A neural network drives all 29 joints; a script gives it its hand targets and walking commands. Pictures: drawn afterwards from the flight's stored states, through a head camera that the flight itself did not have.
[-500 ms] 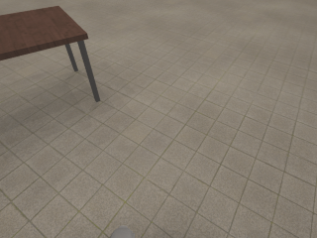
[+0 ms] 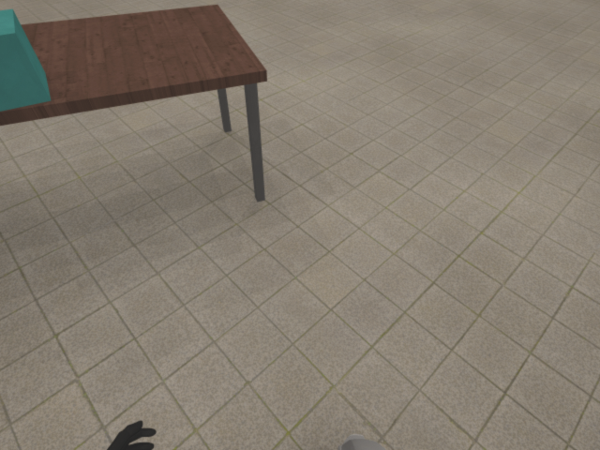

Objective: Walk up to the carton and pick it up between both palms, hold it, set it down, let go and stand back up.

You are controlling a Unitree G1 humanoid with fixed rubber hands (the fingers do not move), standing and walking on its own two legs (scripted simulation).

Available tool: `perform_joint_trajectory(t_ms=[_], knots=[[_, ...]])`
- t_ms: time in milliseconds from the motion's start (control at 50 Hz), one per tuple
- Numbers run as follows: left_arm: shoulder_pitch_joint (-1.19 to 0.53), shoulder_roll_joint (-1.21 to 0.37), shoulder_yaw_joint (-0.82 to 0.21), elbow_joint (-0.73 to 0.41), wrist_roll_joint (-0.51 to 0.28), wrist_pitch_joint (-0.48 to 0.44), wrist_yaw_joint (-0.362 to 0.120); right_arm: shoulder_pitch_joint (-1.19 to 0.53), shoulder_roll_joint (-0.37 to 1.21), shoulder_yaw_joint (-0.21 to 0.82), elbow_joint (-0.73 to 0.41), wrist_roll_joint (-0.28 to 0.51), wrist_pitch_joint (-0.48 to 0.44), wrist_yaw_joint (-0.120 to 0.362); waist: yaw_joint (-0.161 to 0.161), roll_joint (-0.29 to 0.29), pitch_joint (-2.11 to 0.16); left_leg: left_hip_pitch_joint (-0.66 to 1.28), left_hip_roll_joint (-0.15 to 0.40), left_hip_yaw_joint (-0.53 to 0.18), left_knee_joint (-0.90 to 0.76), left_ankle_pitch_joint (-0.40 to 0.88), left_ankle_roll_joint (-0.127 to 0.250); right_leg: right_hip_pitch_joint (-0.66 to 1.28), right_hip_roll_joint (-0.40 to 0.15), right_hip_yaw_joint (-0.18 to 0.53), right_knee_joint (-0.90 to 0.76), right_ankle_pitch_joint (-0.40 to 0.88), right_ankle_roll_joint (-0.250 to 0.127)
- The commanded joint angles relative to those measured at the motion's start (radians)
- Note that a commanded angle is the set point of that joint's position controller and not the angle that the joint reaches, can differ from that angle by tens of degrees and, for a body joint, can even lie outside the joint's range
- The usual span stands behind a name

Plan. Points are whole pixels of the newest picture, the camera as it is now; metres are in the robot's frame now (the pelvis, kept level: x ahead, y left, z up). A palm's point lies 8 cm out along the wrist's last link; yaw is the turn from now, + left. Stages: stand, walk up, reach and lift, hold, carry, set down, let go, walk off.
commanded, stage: walk up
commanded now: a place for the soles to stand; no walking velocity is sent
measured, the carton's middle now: out of the picture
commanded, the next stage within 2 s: none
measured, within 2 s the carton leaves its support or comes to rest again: neither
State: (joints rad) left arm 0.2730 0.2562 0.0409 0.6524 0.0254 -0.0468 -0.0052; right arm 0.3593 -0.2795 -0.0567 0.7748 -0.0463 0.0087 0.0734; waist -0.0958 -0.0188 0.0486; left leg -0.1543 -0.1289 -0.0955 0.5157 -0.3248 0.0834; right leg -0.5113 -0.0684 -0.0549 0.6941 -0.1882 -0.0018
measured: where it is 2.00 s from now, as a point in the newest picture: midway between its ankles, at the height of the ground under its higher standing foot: (144, 336)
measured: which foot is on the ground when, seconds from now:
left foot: down 0.00-0.06, up 0.08-0.48, down 0.50-0.96, up 0.98-1.00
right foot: up 0.00-0.04, down 0.06-0.54, up 0.56-0.92, down 0.94-1.00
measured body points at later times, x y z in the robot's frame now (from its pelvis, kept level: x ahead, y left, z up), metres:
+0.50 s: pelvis +0.20 +0.08 -0.01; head +0.22 +0.09 +0.44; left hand +0.08 +0.33 -0.14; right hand +0.44 -0.09 -0.11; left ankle +0.28 +0.23 -0.73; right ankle +0.14 -0.11 -0.73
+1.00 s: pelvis +0.40 +0.19 -0.02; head +0.41 +0.18 +0.43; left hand +0.37 +0.47 -0.10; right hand +0.54 -0.04 -0.16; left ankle +0.29 +0.23 -0.71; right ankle +0.53 +0.13 -0.73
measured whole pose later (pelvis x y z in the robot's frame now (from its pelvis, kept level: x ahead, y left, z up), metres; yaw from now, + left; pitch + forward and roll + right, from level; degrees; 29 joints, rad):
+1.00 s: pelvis +0.40 +0.19 -0.02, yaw +31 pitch -2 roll -1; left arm 0.37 0.26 0.02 0.60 0.05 -0.06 0.01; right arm 0.45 -0.28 -0.03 0.77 -0.05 0.00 0.05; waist -0.06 0.05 0.04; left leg -0.24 -0.06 -0.05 0.90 -0.51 0.04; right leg -0.38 -0.06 -0.12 0.68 -0.23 -0.02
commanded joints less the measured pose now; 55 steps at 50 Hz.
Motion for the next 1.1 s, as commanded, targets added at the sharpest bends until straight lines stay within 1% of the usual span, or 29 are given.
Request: perform_joint_trajectory(t_ms=[0,20,40,60,80,100,120,160,180,260,340,440,460,480,500,520,540,560,600,640,740,820,900,920,940,960,1000,1040,1080], knots=[[0.154,0.124,0.059,-0.066,0.014,-0.025,0.028,-0.082,-0.14,-0.031,-0.12,0.006,-0.018,-0.001,0.128,0.02,-0.001,-0.371,0.178,-0.274,-0.062,-0.14,0.063,0.428,0.034,0.016,-0.116,0.078,-0.032],[0.223,0.152,0.071,-0.063,0.023,-0.031,0.038,-0.07,-0.106,-0.016,-0.132,0.009,-0.021,-0.001,0.167,-0.03,-0.033,-0.449,0.133,-0.226,0.082,-0.146,0.03,0.566,-0.008,0.072,-0.164,-0.002,-0.049],[0.302,0.228,0.09,-0.073,0.043,-0.041,0.052,-0.014,-0.051,0.002,-0.154,0.006,-0.027,-0.001,0.196,-0.172,-0.108,-0.535,0.058,-0.124,0.38,-0.137,-0.029,0.685,-0.27,0.409,-0.315,-0.314,-0.107],[0.272,0.284,0.095,-0.086,0.051,-0.037,0.068,0.08,-0.08,-0.005,-0.146,-0.017,-0.013,-0.013,0.149,-0.167,-0.099,-0.631,0.037,-0.017,0.619,-0.244,-0.087,0.68,-0.501,0.755,-0.474,-0.528,-0.191],[0.215,0.263,0.094,-0.082,0.047,-0.031,0.079,0.055,-0.145,-0.031,-0.154,-0.046,0.005,-0.024,0.138,-0.08,-0.033,-0.691,0.107,-0.033,0.746,-0.203,-0.1,0.595,-0.545,0.855,-0.518,-0.642,-0.253],[0.202,0.204,0.076,-0.076,0.036,-0.039,0.08,0.009,-0.176,-0.041,-0.152,-0.055,0.012,-0.023,0.15,0.013,0.04,-0.68,0.153,-0.056,0.777,-0.113,-0.111,0.504,-0.489,0.734,-0.516,-0.569,-0.235],[0.185,0.175,0.059,-0.061,0.031,-0.049,0.075,-0.013,-0.159,-0.04,-0.152,-0.051,0.012,-0.017,0.146,0.029,0.064,-0.651,0.176,-0.063,0.761,-0.039,-0.113,0.469,-0.414,0.543,-0.499,-0.421,-0.204],[0.13,0.145,0.041,-0.046,0.034,-0.059,0.064,0.018,-0.103,-0.03,-0.141,-0.027,0.013,0.007,0.113,-0.059,0.061,-0.572,0.207,-0.049,0.697,0.04,-0.121,0.414,-0.309,0.222,-0.469,-0.183,-0.156],[0.115,0.143,0.037,-0.036,0.035,-0.062,0.057,0.021,-0.077,-0.02,-0.139,-0.016,0.012,0.018,0.105,-0.092,0.055,-0.541,0.205,-0.025,0.682,0.07,-0.127,0.389,-0.281,0.135,-0.465,-0.105,-0.157],[0.127,0.153,0.033,-0.017,0.035,-0.07,0.044,-0.078,-0.021,0.012,-0.149,0.007,0.006,0.035,0.107,-0.125,0.069,-0.503,0.222,0.06,0.481,0.14,-0.13,0.366,-0.248,-0.062,-0.454,0.137,-0.187],[0.169,0.196,0.045,0.004,0.025,-0.063,0.041,-0.179,-0.004,0.017,-0.161,0.006,-0.012,0.048,0.121,-0.129,0.063,-0.355,0.224,0.153,0.234,0.222,-0.082,0.351,-0.234,-0.186,-0.449,0.12,-0.188],[0.197,0.244,0.064,0.006,0.03,-0.023,0.047,-0.144,-0.044,-0.014,-0.152,-0.013,-0.027,0.037,0.088,-0.085,0.046,-0.208,0.2,0.174,0.111,0.118,-0.02,0.399,-0.314,-0.194,-0.327,0.115,-0.188],[0.185,0.245,0.063,-0.003,0.026,-0.012,0.045,-0.064,-0.065,-0.027,-0.128,-0.02,-0.033,0.024,0.043,-0.033,0.006,-0.091,0.169,0.183,0.054,0.104,-0.002,0.374,-0.297,-0.223,-0.178,0.176,-0.174],[0.213,0.216,0.049,-0.011,0.022,-0.004,0.037,0.057,-0.112,-0.052,-0.087,-0.03,-0.041,0.003,-0.009,0.092,-0.082,0.097,0.129,0.155,0.026,0.068,0.022,0.31,-0.236,-0.265,0.084,0.193,-0.146],[0.28,0.152,0.022,-0.031,0.015,0.001,0.023,0.165,-0.21,-0.082,-0.072,-0.026,-0.044,-0.016,-0.047,0.266,-0.19,0.3,0.236,-0.06,0.041,-0.032,0.074,0.141,-0.16,-0.258,0.369,0.024,-0.098],[0.31,0.121,0.013,-0.078,-0.006,0.007,0.003,0.152,-0.296,-0.091,-0.088,0.011,-0.04,-0.035,-0.028,0.363,-0.228,0.413,0.407,-0.511,-0.108,-0.182,0.192,-0.123,-0.015,-0.162,0.552,-0.392,-0.04],[0.209,0.177,0.026,-0.107,-0.006,0.014,0.0,0.122,-0.297,-0.091,-0.095,0.046,-0.028,-0.05,-0.054,0.223,-0.186,0.306,0.455,-0.63,-0.234,-0.287,0.227,-0.156,-0.039,-0.034,0.625,-0.373,-0.032],[0.162,0.185,0.032,-0.113,-0.007,0.012,-0.005,0.072,-0.265,-0.083,-0.103,0.047,-0.024,-0.063,-0.037,0.149,-0.097,0.232,0.446,-0.523,-0.226,-0.165,0.203,-0.177,-0.066,0.009,0.665,-0.307,-0.036],[0.201,0.129,0.01,-0.1,-0.007,-0.005,-0.01,0.005,-0.209,-0.059,-0.104,0.03,-0.029,-0.078,0.021,0.146,-0.007,0.038,0.394,-0.314,-0.186,0.089,0.193,-0.12,-0.103,0.03,0.594,-0.216,-0.027],[0.249,0.122,0.015,-0.077,0.0,-0.007,-0.018,-0.055,-0.139,-0.036,-0.107,0.028,-0.038,-0.065,0.075,0.13,0.003,-0.121,0.319,-0.184,-0.209,0.093,0.161,0.021,-0.107,0.036,0.472,-0.178,-0.015],[0.183,0.102,0.014,-0.089,0.0,0.004,-0.022,-0.034,-0.132,-0.033,-0.094,0.013,-0.057,-0.042,0.06,0.129,0.054,-0.166,0.289,-0.155,-0.25,0.023,0.169,0.006,-0.083,-0.001,0.155,-0.117,0.012],[0.117,0.103,0.02,-0.111,0.003,-0.01,-0.009,0.025,-0.152,-0.032,-0.079,0.009,-0.057,-0.03,0.035,0.122,0.029,-0.181,0.282,-0.152,-0.205,-0.014,0.133,0.134,-0.024,-0.031,-0.025,0.006,-0.001],[0.283,0.148,0.049,-0.086,0.019,-0.03,0.017,0.009,-0.112,-0.004,-0.105,0.016,-0.049,-0.022,0.145,0.0,-0.018,-0.347,0.199,-0.116,0.061,-0.098,0.055,0.475,0.004,-0.005,-0.148,-0.017,-0.048],[0.378,0.212,0.066,-0.084,0.034,-0.04,0.026,0.036,-0.055,0.015,-0.13,0.016,-0.052,-0.019,0.189,-0.151,-0.087,-0.438,0.12,-0.022,0.349,-0.081,-0.001,0.604,-0.206,0.273,-0.266,-0.276,-0.102],[0.402,0.297,0.082,-0.082,0.038,-0.035,0.04,0.095,-0.051,0.014,-0.148,0.002,-0.04,-0.022,0.169,-0.222,-0.078,-0.562,0.048,0.08,0.59,-0.248,-0.062,0.632,-0.439,0.68,-0.454,-0.516,-0.207],[0.363,0.289,0.084,-0.065,0.031,-0.022,0.052,0.079,-0.127,-0.013,-0.154,-0.027,-0.017,-0.031,0.163,-0.123,-0.011,-0.617,0.11,0.036,0.713,-0.242,-0.081,0.552,-0.493,0.821,-0.522,-0.631,-0.29],[0.299,0.214,0.049,-0.067,0.021,-0.027,0.053,0.003,-0.143,-0.02,-0.157,-0.032,-0.003,-0.034,0.163,-0.032,0.113,-0.645,0.162,0.002,0.763,-0.124,-0.094,0.441,-0.397,0.565,-0.494,-0.456,-0.269],[0.227,0.191,0.033,-0.057,0.024,-0.038,0.05,0.026,-0.106,-0.015,-0.156,-0.018,-0.007,-0.019,0.124,-0.071,0.11,-0.572,0.198,0.005,0.674,-0.041,-0.112,0.374,-0.312,0.323,-0.474,-0.218,-0.221],[0.198,0.185,0.029,-0.035,0.026,-0.046,0.043,0.043,-0.063,0.0,-0.151,-0.006,-0.01,-0.003,0.104,-0.106,0.067,-0.493,0.202,0.043,0.607,0.007,-0.13,0.342,-0.263,0.186,-0.457,-0.052,-0.22]])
